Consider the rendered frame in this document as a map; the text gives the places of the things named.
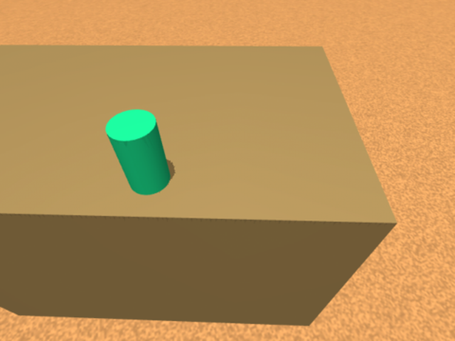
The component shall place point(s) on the can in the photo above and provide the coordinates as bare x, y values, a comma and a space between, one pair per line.
136, 140

